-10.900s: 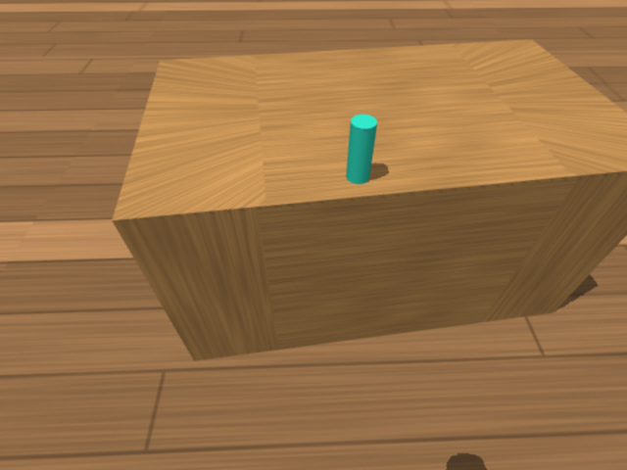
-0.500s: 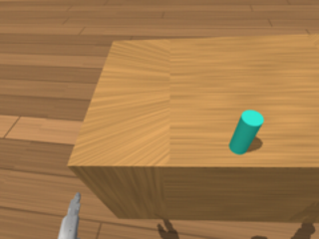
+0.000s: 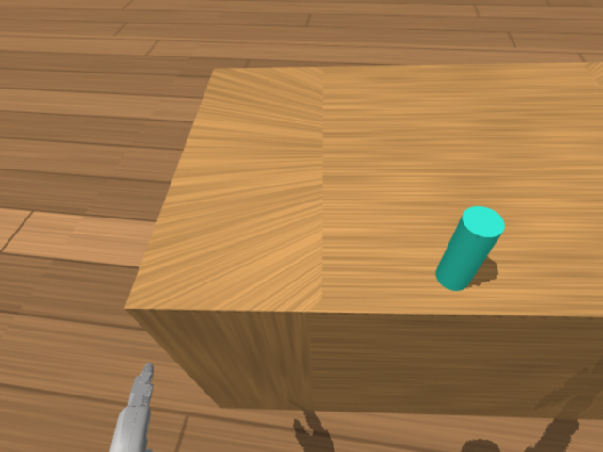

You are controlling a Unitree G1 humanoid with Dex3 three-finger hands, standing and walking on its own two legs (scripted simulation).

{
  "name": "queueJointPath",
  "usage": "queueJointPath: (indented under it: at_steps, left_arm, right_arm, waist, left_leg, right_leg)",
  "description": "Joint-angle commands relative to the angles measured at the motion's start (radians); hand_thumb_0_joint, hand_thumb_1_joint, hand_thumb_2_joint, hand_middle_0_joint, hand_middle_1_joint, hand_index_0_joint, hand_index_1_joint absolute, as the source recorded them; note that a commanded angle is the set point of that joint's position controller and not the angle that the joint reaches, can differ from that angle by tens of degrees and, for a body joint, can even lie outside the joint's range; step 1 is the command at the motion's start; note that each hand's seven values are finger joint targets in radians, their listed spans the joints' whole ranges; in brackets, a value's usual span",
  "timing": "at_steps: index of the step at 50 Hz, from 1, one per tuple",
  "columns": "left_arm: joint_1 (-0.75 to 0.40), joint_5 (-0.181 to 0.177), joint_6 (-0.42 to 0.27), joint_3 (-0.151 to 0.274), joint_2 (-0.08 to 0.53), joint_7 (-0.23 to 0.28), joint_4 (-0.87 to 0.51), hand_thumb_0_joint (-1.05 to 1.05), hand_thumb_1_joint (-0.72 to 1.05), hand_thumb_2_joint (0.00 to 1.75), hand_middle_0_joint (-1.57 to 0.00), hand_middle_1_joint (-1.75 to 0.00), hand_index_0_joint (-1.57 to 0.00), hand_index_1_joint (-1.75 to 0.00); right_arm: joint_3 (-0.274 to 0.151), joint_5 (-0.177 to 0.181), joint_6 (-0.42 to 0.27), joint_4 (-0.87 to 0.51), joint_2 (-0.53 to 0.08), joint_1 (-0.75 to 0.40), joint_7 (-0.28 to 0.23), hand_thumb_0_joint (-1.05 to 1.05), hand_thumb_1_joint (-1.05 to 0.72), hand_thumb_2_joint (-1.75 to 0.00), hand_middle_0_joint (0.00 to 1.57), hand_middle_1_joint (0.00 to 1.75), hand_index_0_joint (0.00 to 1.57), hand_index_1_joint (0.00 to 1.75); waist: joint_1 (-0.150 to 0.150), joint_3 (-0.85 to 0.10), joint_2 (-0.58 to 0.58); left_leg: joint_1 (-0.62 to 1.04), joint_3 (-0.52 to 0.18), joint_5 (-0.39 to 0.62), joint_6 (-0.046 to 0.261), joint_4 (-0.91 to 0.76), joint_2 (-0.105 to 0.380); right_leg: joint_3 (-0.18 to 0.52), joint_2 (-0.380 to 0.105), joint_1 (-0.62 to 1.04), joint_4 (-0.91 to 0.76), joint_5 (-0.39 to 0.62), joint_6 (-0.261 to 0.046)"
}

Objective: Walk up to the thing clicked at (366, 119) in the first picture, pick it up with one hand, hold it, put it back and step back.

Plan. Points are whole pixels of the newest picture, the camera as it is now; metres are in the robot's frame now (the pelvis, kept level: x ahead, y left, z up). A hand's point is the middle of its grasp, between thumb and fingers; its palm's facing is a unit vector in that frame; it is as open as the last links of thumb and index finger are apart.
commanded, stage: approach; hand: right
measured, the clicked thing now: (466, 251) +0.40 -0.21 +0.02
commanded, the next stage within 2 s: close in in 0.10 s
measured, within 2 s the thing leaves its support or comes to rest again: leaves its support in 1.88 s
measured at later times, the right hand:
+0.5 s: hand (496, 264) +0.39 -0.26 +0.00, palm faces +0.14 +0.99 +0.06, open 17.7 cm
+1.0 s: hand (471, 265) +0.38 -0.21 +0.02, palm faces +0.20 +0.98 +0.03, open 17.6 cm
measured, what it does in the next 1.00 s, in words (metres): stands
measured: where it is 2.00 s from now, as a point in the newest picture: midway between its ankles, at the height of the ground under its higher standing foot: outside the picture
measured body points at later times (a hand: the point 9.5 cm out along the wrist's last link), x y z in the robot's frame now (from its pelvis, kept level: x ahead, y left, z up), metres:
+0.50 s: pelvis -0.02 +0.00 -0.04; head +0.06 -0.03 +0.41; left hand +0.13 +0.26 -0.06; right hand +0.38 -0.31 +0.00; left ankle -0.01 +0.13 -0.72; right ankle +0.01 -0.11 -0.72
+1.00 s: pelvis -0.02 +0.00 -0.04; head +0.04 -0.01 +0.41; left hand +0.12 +0.27 -0.06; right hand +0.36 -0.27 +0.02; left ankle -0.01 +0.13 -0.72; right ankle +0.01 -0.11 -0.72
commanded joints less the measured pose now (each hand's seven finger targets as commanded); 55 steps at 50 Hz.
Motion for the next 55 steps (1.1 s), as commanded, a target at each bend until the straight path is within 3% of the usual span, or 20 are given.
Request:
queueJointPath:
  at_steps: [1, 6, 9, 10, 12, 13, 17, 19, 22, 24, 28, 30, 33, 36, 37, 42, 47, 50, 53, 55]
  left_arm:
    - [-0.021, -0.009, -0.068, 0.110, 0.230, 0.016, -0.285, 0.00, -0.54, 0.04, -0.05, -0.06, -0.06, -0.05]
    - [0.087, 0.003, -0.048, 0.066, 0.122, -0.034, -0.228, 0.00, -0.52, 0.03, -0.06, -0.06, -0.06, -0.05]
    - [0.099, 0.017, -0.045, 0.096, 0.120, -0.050, -0.208, 0.00, -0.52, 0.03, -0.06, -0.06, -0.06, -0.05]
    - [0.042, 0.022, -0.044, 0.091, 0.125, -0.056, -0.235, 0.00, -0.52, 0.03, -0.05, -0.06, -0.06, -0.05]
    - [-0.054, 0.030, -0.046, 0.104, 0.138, -0.059, -0.309, 0.00, -0.55, 0.04, -0.06, -0.06, -0.06, -0.06]
    - [-0.013, 0.034, -0.042, 0.144, 0.165, -0.057, -0.321, 0.00, -0.56, 0.05, -0.06, -0.06, -0.06, -0.06]
    - [0.036, 0.038, -0.003, 0.160, 0.196, -0.072, -0.478, 0.00, -0.56, 0.05, -0.06, -0.06, -0.06, -0.05]
    - [0.092, 0.033, 0.019, 0.218, 0.238, -0.075, -0.485, 0.00, -0.55, 0.04, -0.06, -0.06, -0.07, -0.05]
    - [0.171, 0.023, 0.044, 0.197, 0.189, -0.098, -0.462, 0.00, -0.56, 0.05, -0.06, -0.06, -0.06, -0.05]
    - [0.196, 0.015, 0.058, 0.179, 0.142, -0.116, -0.487, 0.00, -0.56, 0.05, -0.06, -0.06, -0.06, -0.05]
    - [0.145, 0.009, 0.079, 0.200, 0.151, -0.137, -0.516, 0.00, -0.55, 0.04, -0.06, -0.05, -0.06, -0.05]
    - [0.122, 0.008, 0.081, 0.249, 0.179, -0.139, -0.517, 0.00, -0.54, 0.04, -0.05, -0.05, -0.06, -0.05]
    - [0.083, 0.006, 0.081, 0.227, 0.157, -0.146, -0.583, 0.00, -0.53, 0.04, -0.05, -0.05, -0.06, -0.05]
    - [0.133, 0.002, 0.088, 0.203, 0.124, -0.150, -0.575, 0.00, -0.53, 0.03, -0.05, -0.05, -0.06, -0.05]
    - [0.141, 0.003, 0.091, 0.157, 0.083, -0.155, -0.571, 0.00, -0.53, 0.04, -0.05, -0.05, -0.06, -0.05]
    - [0.203, -0.006, 0.117, 0.285, 0.210, -0.149, -0.567, 0.00, -0.60, 0.08, -0.05, -0.04, -0.04, -0.06]
    - [0.150, -0.016, 0.134, 0.182, 0.090, -0.174, -0.587, 0.00, -0.61, 0.09, -0.05, -0.04, -0.03, -0.06]
    - [0.121, -0.014, 0.138, 0.169, 0.071, -0.181, -0.570, 0.00, -0.57, 0.06, -0.05, -0.05, -0.05, -0.06]
    - [0.114, -0.015, 0.142, 0.186, 0.096, -0.179, -0.592, 0.00, -0.56, 0.06, -0.05, -0.05, -0.05, -0.05]
    - [0.153, -0.013, 0.147, 0.260, 0.171, -0.169, -0.627, 0.00, -0.56, 0.06, -0.05, -0.05, -0.05, -0.05]
  right_arm:
    - [-0.002, 0.033, -0.094, -0.156, -0.227, -0.303, -0.032, 0.00, 0.61, -0.07, 0.01, 0.06, 0.03, 0.06]
    - [-0.024, -0.005, -0.200, -0.124, -0.224, -0.280, -0.115, 0.00, 0.61, -0.08, 0.01, 0.06, 0.03, 0.06]
    - [-0.026, -0.027, -0.285, -0.274, -0.246, -0.376, -0.150, 0.00, 0.61, -0.09, 0.01, 0.06, 0.03, 0.06]
    - [-0.019, -0.034, -0.290, -0.167, -0.225, -0.350, -0.159, 0.00, 0.61, -0.08, 0.01, 0.06, 0.03, 0.06]
    - [-0.022, -0.033, -0.327, -0.224, -0.203, -0.443, -0.180, 0.00, 0.59, -0.06, 0.02, 0.05, 0.03, 0.05]
    - [-0.031, -0.037, -0.342, -0.299, -0.215, -0.494, -0.195, 0.00, 0.60, -0.07, 0.02, 0.05, 0.03, 0.05]
    - [0.040, -0.053, -0.311, -0.220, -0.052, -0.393, -0.257, 0.00, 0.58, -0.08, 0.02, 0.06, 0.03, 0.06]
    - [0.079, -0.063, -0.284, -0.169, 0.013, -0.377, -0.288, 0.00, 0.56, -0.08, 0.02, 0.06, 0.03, 0.06]
    - [0.108, -0.081, -0.274, -0.228, 0.045, -0.371, -0.335, 0.00, 0.58, -0.09, 0.02, 0.06, 0.03, 0.06]
    - [0.149, -0.096, -0.258, -0.209, 0.127, -0.280, -0.355, 0.00, 0.58, -0.09, 0.02, 0.06, 0.03, 0.06]
    - [0.087, -0.099, -0.278, -0.289, 0.071, -0.331, -0.413, 0.00, 0.60, -0.08, 0.02, 0.06, 0.03, 0.06]
    - [0.091, -0.109, -0.292, -0.294, 0.077, -0.356, -0.437, 0.00, 0.58, -0.08, 0.01, 0.06, 0.03, 0.06]
    - [0.137, -0.117, -0.311, -0.409, 0.105, -0.435, -0.465, 0.00, 0.59, -0.08, 0.01, 0.06, 0.02, 0.06]
    - [0.180, -0.128, -0.301, -0.386, 0.173, -0.417, -0.481, 0.00, 0.57, -0.08, 0.01, 0.06, 0.02, 0.06]
    - [0.206, -0.131, -0.294, -0.380, 0.211, -0.405, -0.482, 0.00, 0.57, -0.08, 0.01, 0.06, 0.02, 0.06]
    - [0.169, -0.130, -0.254, -0.428, 0.157, -0.345, -0.511, 0.00, 0.57, -0.07, 0.03, 0.05, 0.04, 0.05]
    - [0.217, -0.129, -0.240, -0.460, 0.264, -0.292, -0.543, 0.00, 0.60, 0.00, 0.08, 0.03, 0.09, 0.03]
    - [0.239, -0.136, -0.244, -0.450, 0.292, -0.284, -0.551, 0.00, 0.60, 0.00, 0.21, 0.08, 0.22, 0.08]
    - [0.217, -0.150, -0.254, -0.448, 0.245, -0.312, -0.559, 0.00, 0.56, -0.03, 0.30, 0.15, 0.31, 0.15]
    - [0.217, -0.147, -0.259, -0.502, 0.242, -0.341, -0.563, 0.00, 0.53, -0.08, 0.33, 0.19, 0.33, 0.19]
  waist:
    - [0.065, -0.259, -0.017]
    - [0.029, -0.206, -0.087]
    - [0.025, -0.346, -0.204]
    - [0.033, -0.324, -0.189]
    - [0.030, -0.420, -0.209]
    - [0.034, -0.508, -0.248]
    - [0.045, -0.551, -0.205]
    - [0.066, -0.520, -0.166]
    - [0.049, -0.452, -0.167]
    - [0.052, -0.368, -0.096]
    - [0.030, -0.275, -0.058]
    - [0.040, -0.262, -0.059]
    - [0.035, -0.306, -0.097]
    - [0.053, -0.353, -0.087]
    - [0.052, -0.367, -0.093]
    - [0.049, -0.422, -0.093]
    - [0.010, -0.296, -0.052]
    - [0.022, -0.250, -0.037]
    - [0.036, -0.288, -0.029]
    - [0.066, -0.382, -0.018]
  left_leg:
    - [0.008, -0.009, 0.214, 0.020, -0.053, -0.032]
    - [-0.068, -0.038, 0.161, 0.022, 0.014, -0.022]
    - [-0.120, -0.048, 0.225, 0.028, 0.110, -0.022]
    - [-0.168, -0.045, 0.206, 0.027, 0.135, -0.026]
    - [-0.209, -0.048, 0.214, 0.029, 0.188, -0.031]
    - [-0.195, -0.050, 0.234, 0.030, 0.195, -0.030]
    - [-0.146, -0.028, 0.259, 0.033, 0.189, -0.050]
    - [-0.164, -0.016, 0.239, 0.029, 0.177, -0.053]
    - [-0.202, -0.008, 0.182, 0.034, 0.174, -0.058]
    - [-0.182, -0.011, 0.188, 0.030, 0.168, -0.051]
    - [-0.197, -0.025, 0.088, 0.031, 0.166, -0.041]
    - [-0.216, -0.034, 0.037, 0.030, 0.162, -0.037]
    - [-0.195, -0.050, -0.027, 0.029, 0.144, -0.032]
    - [-0.199, -0.053, 0.018, 0.028, 0.157, -0.034]
    - [-0.195, -0.048, 0.055, 0.029, 0.168, -0.035]
    - [-0.144, -0.037, 0.136, 0.025, 0.168, -0.031]
    - [-0.146, -0.025, 0.105, 0.027, 0.160, -0.032]
    - [-0.167, -0.031, 0.084, 0.027, 0.161, -0.030]
    - [-0.169, -0.046, 0.087, 0.024, 0.167, -0.025]
    - [-0.128, -0.042, 0.147, 0.021, 0.168, -0.027]
  right_leg:
    - [0.035, -0.005, 0.235, -0.079, 0.243, -0.009]
    - [0.008, 0.013, 0.094, -0.013, 0.161, -0.011]
    - [-0.001, 0.015, 0.106, 0.077, 0.268, 0.004]
    - [0.003, 0.009, 0.084, 0.110, 0.267, 0.004]
    - [0.014, 0.001, 0.065, 0.166, 0.303, 0.009]
    - [0.016, -0.002, 0.107, 0.174, 0.333, 0.012]
    - [0.028, -0.006, 0.154, 0.163, 0.411, 0.020]
    - [0.032, -0.014, 0.167, 0.149, 0.398, 0.018]
    - [0.031, -0.020, 0.143, 0.126, 0.350, 0.026]
    - [0.015, -0.010, 0.080, 0.114, 0.274, 0.015]
    - [0.010, -0.002, -0.033, 0.095, 0.097, 0.001]
    - [0.006, -0.005, -0.035, 0.090, 0.028, -0.002]
    - [0.004, -0.005, -0.004, 0.085, -0.039, -0.001]
    - [0.001, -0.005, 0.016, 0.107, 0.001, -0.003]
    - [-0.001, -0.004, 0.022, 0.114, 0.040, -0.001]
    - [0.000, -0.001, 0.065, 0.110, 0.125, 0.000]
    - [-0.002, 0.001, 0.004, 0.084, 0.109, 0.000]
    - [-0.005, -0.003, -0.029, 0.085, 0.080, -0.005]
    - [-0.008, -0.005, -0.019, 0.099, 0.073, -0.007]
    - [-0.003, -0.004, 0.046, 0.107, 0.123, -0.007]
